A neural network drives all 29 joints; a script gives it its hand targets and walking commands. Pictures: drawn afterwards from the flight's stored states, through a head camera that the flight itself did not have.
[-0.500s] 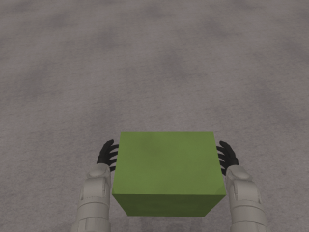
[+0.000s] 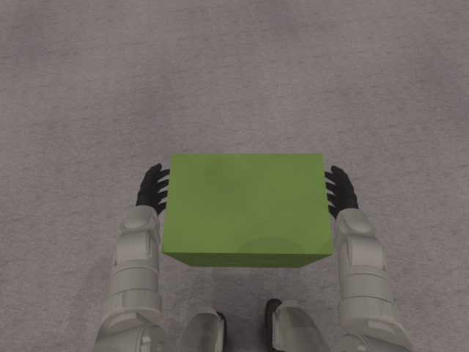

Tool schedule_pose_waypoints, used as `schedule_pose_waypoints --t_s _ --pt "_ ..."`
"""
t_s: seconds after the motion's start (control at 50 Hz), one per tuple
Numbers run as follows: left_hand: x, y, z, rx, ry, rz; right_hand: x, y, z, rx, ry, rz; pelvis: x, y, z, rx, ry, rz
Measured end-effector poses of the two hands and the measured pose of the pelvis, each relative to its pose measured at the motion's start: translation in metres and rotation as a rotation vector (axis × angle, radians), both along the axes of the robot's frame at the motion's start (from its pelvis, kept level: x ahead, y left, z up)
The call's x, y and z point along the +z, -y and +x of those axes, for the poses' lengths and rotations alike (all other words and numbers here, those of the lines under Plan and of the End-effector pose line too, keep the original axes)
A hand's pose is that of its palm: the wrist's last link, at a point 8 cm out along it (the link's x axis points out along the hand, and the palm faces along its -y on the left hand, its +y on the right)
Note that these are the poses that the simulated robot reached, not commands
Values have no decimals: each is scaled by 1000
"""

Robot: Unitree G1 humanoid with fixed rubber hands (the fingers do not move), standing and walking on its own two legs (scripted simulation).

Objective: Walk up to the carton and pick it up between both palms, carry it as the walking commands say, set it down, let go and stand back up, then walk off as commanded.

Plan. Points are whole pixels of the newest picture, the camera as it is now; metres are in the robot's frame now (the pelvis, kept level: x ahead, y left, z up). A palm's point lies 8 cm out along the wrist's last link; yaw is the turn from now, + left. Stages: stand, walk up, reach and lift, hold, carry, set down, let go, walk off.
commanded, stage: set down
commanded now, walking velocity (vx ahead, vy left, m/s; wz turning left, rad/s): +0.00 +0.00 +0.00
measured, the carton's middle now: (245, 219) +0.36 +0.00 -0.13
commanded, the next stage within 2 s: none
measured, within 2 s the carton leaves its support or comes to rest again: neither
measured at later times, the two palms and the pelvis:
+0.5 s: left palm (163, 207) +0.39 +0.18 -0.14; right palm (326, 209) +0.39 -0.17 -0.14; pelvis -0.01 +0.00 -0.07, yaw +0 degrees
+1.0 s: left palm (172, 208) +0.42 +0.18 -0.23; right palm (313, 208) +0.41 -0.16 -0.23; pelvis -0.03 +0.00 -0.15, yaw +0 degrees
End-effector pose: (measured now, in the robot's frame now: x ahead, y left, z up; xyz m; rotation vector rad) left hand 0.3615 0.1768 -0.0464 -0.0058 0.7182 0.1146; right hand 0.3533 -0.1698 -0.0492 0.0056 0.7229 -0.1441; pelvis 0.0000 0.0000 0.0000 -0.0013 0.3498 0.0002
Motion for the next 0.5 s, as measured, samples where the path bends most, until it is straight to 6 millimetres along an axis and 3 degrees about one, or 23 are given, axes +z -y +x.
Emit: schedule_pose_waypoints --t_s 0.5 --pt "-93 0 30 20 -3 -13 -96 -1 32 0 0 16 -72 -4 -12 -10 -286 12"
